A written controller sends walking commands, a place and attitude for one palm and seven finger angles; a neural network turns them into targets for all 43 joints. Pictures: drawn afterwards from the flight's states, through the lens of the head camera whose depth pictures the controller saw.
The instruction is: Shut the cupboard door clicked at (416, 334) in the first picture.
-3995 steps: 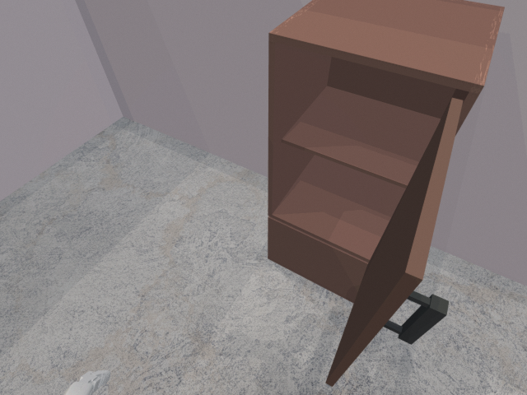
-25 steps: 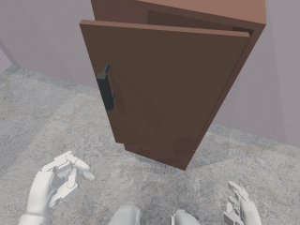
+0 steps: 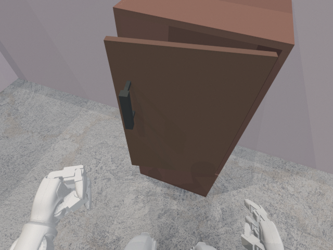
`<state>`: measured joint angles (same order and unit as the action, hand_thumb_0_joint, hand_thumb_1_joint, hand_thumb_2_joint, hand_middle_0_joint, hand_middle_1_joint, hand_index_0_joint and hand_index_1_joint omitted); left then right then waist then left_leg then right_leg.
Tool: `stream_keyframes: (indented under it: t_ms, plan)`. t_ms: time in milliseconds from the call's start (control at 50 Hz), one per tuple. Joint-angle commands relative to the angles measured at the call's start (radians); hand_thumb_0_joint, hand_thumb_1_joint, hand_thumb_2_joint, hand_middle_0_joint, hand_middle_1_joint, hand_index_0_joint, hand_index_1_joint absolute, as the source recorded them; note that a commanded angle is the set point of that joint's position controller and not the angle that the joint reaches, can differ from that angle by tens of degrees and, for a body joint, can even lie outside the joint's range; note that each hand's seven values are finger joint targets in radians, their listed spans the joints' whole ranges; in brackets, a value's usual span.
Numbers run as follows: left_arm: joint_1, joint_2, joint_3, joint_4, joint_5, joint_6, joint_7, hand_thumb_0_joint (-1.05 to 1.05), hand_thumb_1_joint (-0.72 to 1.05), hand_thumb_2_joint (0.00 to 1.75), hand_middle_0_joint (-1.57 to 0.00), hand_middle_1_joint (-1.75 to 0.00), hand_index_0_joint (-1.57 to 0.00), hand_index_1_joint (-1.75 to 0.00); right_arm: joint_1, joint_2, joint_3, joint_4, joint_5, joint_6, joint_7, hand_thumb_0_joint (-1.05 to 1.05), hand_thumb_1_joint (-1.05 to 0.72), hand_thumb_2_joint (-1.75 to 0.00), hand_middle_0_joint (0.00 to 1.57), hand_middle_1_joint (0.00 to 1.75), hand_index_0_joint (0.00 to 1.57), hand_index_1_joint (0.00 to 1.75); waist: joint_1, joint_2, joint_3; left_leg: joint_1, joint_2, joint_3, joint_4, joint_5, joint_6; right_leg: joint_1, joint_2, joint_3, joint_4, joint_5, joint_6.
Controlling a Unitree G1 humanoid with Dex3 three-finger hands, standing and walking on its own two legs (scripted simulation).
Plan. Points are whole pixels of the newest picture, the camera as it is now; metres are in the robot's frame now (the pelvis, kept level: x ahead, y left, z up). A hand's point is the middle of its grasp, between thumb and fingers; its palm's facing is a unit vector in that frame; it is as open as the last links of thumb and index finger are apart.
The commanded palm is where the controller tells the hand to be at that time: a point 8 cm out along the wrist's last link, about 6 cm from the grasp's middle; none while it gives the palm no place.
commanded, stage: raise the hand and make a fist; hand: left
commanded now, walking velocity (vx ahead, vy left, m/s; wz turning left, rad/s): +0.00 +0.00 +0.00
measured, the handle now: (128, 105) +0.46 +0.14 +0.07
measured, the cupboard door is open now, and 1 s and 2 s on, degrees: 13 13 13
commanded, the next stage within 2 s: bring the fist close to the handle in 0.46 s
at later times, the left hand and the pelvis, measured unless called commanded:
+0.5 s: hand (94, 191) +0.23 +0.17 +0.06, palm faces -0.04 -1.00 -0.04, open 3.1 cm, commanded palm +0.21 +0.22 +0.07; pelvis +0.00 -0.02 +0.00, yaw +0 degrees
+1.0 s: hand (110, 170) +0.27 +0.15 +0.07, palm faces -0.06 -1.00 -0.03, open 3.1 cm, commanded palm +0.26 +0.20 +0.07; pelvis +0.01 -0.02 +0.00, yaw +0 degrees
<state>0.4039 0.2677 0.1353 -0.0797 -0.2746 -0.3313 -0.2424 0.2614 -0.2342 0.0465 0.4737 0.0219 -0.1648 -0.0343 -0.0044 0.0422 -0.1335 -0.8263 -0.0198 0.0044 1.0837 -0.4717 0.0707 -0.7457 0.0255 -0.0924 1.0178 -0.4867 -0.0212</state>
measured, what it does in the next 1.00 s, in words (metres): stands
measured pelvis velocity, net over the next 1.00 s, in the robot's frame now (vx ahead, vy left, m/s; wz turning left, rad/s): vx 0.01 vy -0.02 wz -0.01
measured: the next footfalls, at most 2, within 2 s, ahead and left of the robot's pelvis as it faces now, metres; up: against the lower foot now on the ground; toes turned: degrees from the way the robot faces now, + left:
none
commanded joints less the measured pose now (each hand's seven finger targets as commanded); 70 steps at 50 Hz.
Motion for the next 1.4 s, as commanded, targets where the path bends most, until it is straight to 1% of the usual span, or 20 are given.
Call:
stream_keyframes:
  t_ms: [0, 100, 180, 300, 340, 380, 540, 580, 620, 760, 840, 880, 920, 1000, 1020, 1040, 1100, 1120, 1240, 1380]
  plan:
    - [-0.082, 0.121, 0.083, -0.212, -0.024, -0.064, -0.006, 0.0, 0.9, 0.9, -1.3, -1.5, -1.3, -1.5, -0.044, -0.148, -0.066, -0.146, 0.008, -0.063, -0.017, 0.0, -0.9, -0.9, 0.2, 0.3, 0.2, 0.3, -0.001, 0.049, -0.177, 0.213, 0.028, -0.114, -0.237, 0.157, -0.065, 0.06, 0.017, 0.023, -0.141, 0.124, -0.02]
    - [-0.056, 0.1, 0.077, -0.166, -0.029, -0.053, -0.008, 0.0, 0.9, 0.9, -1.3, -1.5, -1.3, -1.5, -0.037, -0.146, -0.068, -0.139, 0.01, -0.066, -0.014, 0.0, -0.9, -0.9, 0.2, 0.3, 0.2, 0.3, 0.0, 0.017, -0.153, 0.212, 0.027, -0.105, -0.24, 0.197, -0.064, 0.079, 0.017, 0.022, -0.153, 0.155, -0.018]
    - [-0.073, 0.122, 0.096, -0.143, -0.034, -0.059, -0.012, 0.0, 0.9, 0.9, -1.3, -1.5, -1.3, -1.5, -0.038, -0.151, -0.071, -0.134, 0.008, -0.064, -0.013, 0.0, -0.9, -0.9, 0.2, 0.3, 0.2, 0.3, -0.003, -0.021, -0.141, 0.175, 0.021, -0.095, -0.223, 0.17, -0.056, 0.084, 0.015, 0.039, -0.162, 0.134, -0.015]
    - [-0.082, 0.12, 0.091, -0.178, -0.034, -0.086, -0.008, 0.0, 0.9, 0.9, -1.3, -1.5, -1.3, -1.5, -0.042, -0.146, -0.072, -0.135, 0.006, -0.065, -0.01, 0.0, -0.9, -0.9, 0.2, 0.3, 0.2, 0.3, -0.002, 0.024, -0.167, 0.173, 0.017, -0.075, -0.201, 0.177, -0.05, 0.091, 0.008, 0.058, -0.161, 0.139, -0.014]
    - [-0.077, 0.113, 0.089, -0.166, -0.038, -0.088, -0.009, 0.0, 0.9, 0.9, -1.3, -1.5, -1.3, -1.5, -0.041, -0.145, -0.072, -0.135, 0.007, -0.064, -0.01, 0.0, -0.9, -0.9, 0.2, 0.3, 0.2, 0.3, -0.007, -0.005, -0.16, 0.161, 0.016, -0.072, -0.194, 0.167, -0.048, 0.089, 0.008, 0.065, -0.166, 0.129, -0.011]
    - [-0.077, 0.134, 0.103, -0.172, -0.034, -0.088, -0.009, 0.0, 0.9, 0.9, -1.3, -1.5, -1.3, -1.5, -0.043, -0.148, -0.074, -0.131, 0.006, -0.062, -0.01, 0.0, -0.9, -0.9, 0.2, 0.3, 0.2, 0.3, -0.002, 0.017, -0.172, 0.159, 0.016, -0.071, -0.183, 0.191, -0.046, 0.099, 0.008, 0.072, -0.158, 0.155, -0.013]
    - [-0.073, 0.112, 0.09, -0.175, -0.041, -0.082, -0.018, 0.0, 0.9, 0.9, -1.3, -1.5, -1.3, -1.5, -0.042, -0.139, -0.073, -0.132, 0.008, -0.055, -0.013, 0.0, -0.9, -0.9, 0.2, 0.3, 0.2, 0.3, -0.008, -0.003, -0.186, 0.159, 0.015, -0.062, -0.168, 0.214, -0.044, 0.111, 0.005, 0.08, -0.159, 0.193, -0.005]
    - [-0.113, 0.134, 0.104, -0.164, -0.04, -0.083, -0.018, 0.0, 0.9, 0.9, -1.3, -1.5, -1.3, -1.5, -0.039, -0.144, -0.071, -0.121, 0.006, -0.052, -0.015, 0.0, -0.9, -0.9, 0.2, 0.3, 0.2, 0.3, -0.016, -0.009, -0.171, 0.142, 0.016, -0.064, -0.155, 0.212, -0.042, 0.101, 0.006, 0.087, -0.158, 0.19, -0.005]
    - [-0.135, 0.097, 0.065, -0.171, -0.039, -0.086, -0.022, 0.0, 0.9, 0.9, -1.3, -1.5, -1.3, -1.5, -0.044, -0.141, -0.07, -0.127, 0.007, -0.057, -0.013, 0.0, -0.9, -0.9, 0.2, 0.3, 0.2, 0.3, -0.019, 0.003, -0.179, 0.155, 0.016, -0.064, -0.16, 0.202, -0.043, 0.088, 0.004, 0.08, -0.154, 0.178, -0.004]
    - [-0.202, 0.094, 0.049, -0.143, -0.019, -0.068, -0.001, 0.0, 0.9, 0.9, -1.3, -1.5, -1.3, -1.5, -0.044, -0.144, -0.069, -0.123, 0.01, -0.051, -0.014, 0.0, -0.9, -0.9, 0.2, 0.3, 0.2, 0.3, -0.017, 0.001, -0.195, 0.162, 0.015, -0.063, -0.168, 0.192, -0.041, 0.089, 0.002, 0.082, -0.16, 0.167, -0.004]
    - [-0.301, 0.108, 0.059, -0.083, -0.003, -0.054, 0.022, 0.0, 0.9, 0.9, -1.3, -1.5, -1.3, -1.5, -0.049, -0.145, -0.065, -0.112, 0.009, -0.042, -0.015, 0.0, -0.9, -0.9, 0.2, 0.3, 0.2, 0.3, -0.024, -0.022, -0.166, 0.131, 0.014, -0.058, -0.168, 0.147, -0.039, 0.083, -0.003, 0.099, -0.181, 0.106, -0.002]
    - [-0.333, 0.13, 0.075, -0.078, 0.005, -0.054, 0.033, 0.0, 0.9, 0.9, -1.3, -1.5, -1.3, -1.5, -0.05, -0.148, -0.067, -0.108, 0.009, -0.038, -0.014, 0.0, -0.9, -0.9, 0.2, 0.3, 0.2, 0.3, -0.015, -0.005, -0.193, 0.15, 0.015, -0.061, -0.175, 0.172, -0.039, 0.097, 0.0, 0.094, -0.17, 0.134, -0.006]
    - [-0.326, 0.098, 0.052, -0.09, 0.004, -0.056, 0.038, 0.0, 0.9, 0.9, -1.3, -1.5, -1.3, -1.5, -0.048, -0.141, -0.068, -0.113, 0.01, -0.038, -0.011, 0.0, -0.9, -0.9, 0.2, 0.3, 0.2, 0.3, -0.011, 0.001, -0.24, 0.19, 0.015, -0.056, -0.186, 0.213, -0.041, 0.124, -0.001, 0.083, -0.162, 0.192, -0.005]
    - [-0.355, 0.106, 0.056, -0.023, 0.013, -0.05, 0.045, 0.0, 0.9, 0.9, -1.3, -1.5, -1.3, -1.5, -0.045, -0.144, -0.068, -0.097, 0.009, -0.026, -0.007, 0.0, -0.9, -0.9, 0.2, 0.3, 0.2, 0.3, -0.017, -0.018, -0.208, 0.169, 0.016, -0.052, -0.188, 0.218, -0.041, 0.123, -0.002, 0.089, -0.169, 0.212, -0.001]
    - [-0.366, 0.074, 0.023, -0.027, 0.015, -0.052, 0.044, 0.0, 0.9, 0.9, -1.3, -1.5, -1.3, -1.5, -0.047, -0.141, -0.067, -0.101, 0.009, -0.026, -0.004, 0.0, -0.9, -0.9, 0.2, 0.3, 0.2, 0.3, -0.021, -0.008, -0.207, 0.179, 0.014, -0.05, -0.191, 0.218, -0.04, 0.12, -0.003, 0.085, -0.169, 0.214, -0.001]
    - [-0.359, 0.088, 0.046, -0.009, 0.012, -0.051, 0.049, 0.0, 0.9, 0.9, -1.3, -1.5, -1.3, -1.5, -0.041, -0.144, -0.071, -0.099, 0.009, -0.023, -0.003, 0.0, -0.9, -0.9, 0.2, 0.3, 0.2, 0.3, -0.017, -0.03, -0.209, 0.181, 0.017, -0.052, -0.195, 0.215, -0.042, 0.119, -0.001, 0.08, -0.17, 0.211, -0.001]
    - [-0.388, 0.098, 0.055, -0.007, 0.019, -0.058, 0.057, 0.0, 0.9, 0.9, -1.3, -1.5, -1.3, -1.5, -0.042, -0.145, -0.072, -0.095, 0.008, -0.016, -0.001, 0.0, -0.9, -0.9, 0.2, 0.3, 0.2, 0.3, -0.011, -0.005, -0.23, 0.195, 0.016, -0.049, -0.197, 0.248, -0.043, 0.134, -0.001, 0.079, -0.16, 0.248, -0.005]
    - [-0.428, 0.061, 0.005, -0.019, 0.028, -0.063, 0.059, 0.0, 0.9, 0.9, -1.3, -1.5, -1.3, -1.5, -0.047, -0.142, -0.07, -0.094, 0.008, -0.017, 0.002, 0.0, -0.9, -0.9, 0.2, 0.3, 0.2, 0.3, -0.025, 0.012, -0.228, 0.215, 0.018, -0.053, -0.2, 0.257, -0.044, 0.115, -0.002, 0.07, -0.154, 0.254, -0.006]
    - [-0.514, 0.03, -0.035, 0.029, 0.055, -0.071, 0.097, 0.0, 0.9, 0.9, -1.3, -1.5, -1.3, -1.5, -0.042, -0.144, -0.074, -0.075, 0.007, -0.009, 0.006, 0.0, -0.9, -0.9, 0.2, 0.3, 0.2, 0.3, -0.039, -0.009, -0.216, 0.236, 0.024, -0.061, -0.205, 0.237, -0.046, 0.073, 0.001, 0.062, -0.156, 0.224, -0.005]
    - [-0.651, 0.073, 0.014, 0.12, 0.074, -0.067, 0.132, 0.0, 0.9, 0.9, -1.3, -1.5, -1.3, -1.5, -0.042, -0.144, -0.074, -0.057, 0.003, 0.017, 0.007, 0.0, -0.9, -0.9, 0.2, 0.3, 0.2, 0.3, -0.025, -0.024, -0.263, 0.228, 0.017, -0.049, -0.205, 0.235, -0.043, 0.118, -0.001, 0.081, -0.159, 0.235, -0.006]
